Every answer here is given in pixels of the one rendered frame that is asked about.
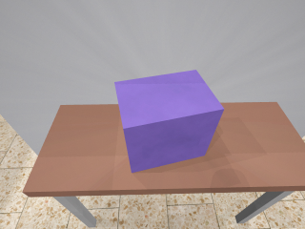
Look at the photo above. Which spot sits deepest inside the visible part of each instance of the carton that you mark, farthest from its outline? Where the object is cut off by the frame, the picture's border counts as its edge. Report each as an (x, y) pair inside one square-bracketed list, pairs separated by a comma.
[(167, 118)]

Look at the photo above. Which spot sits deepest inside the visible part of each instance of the table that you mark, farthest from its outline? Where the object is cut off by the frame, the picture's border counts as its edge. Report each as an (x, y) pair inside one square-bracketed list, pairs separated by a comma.
[(255, 148)]

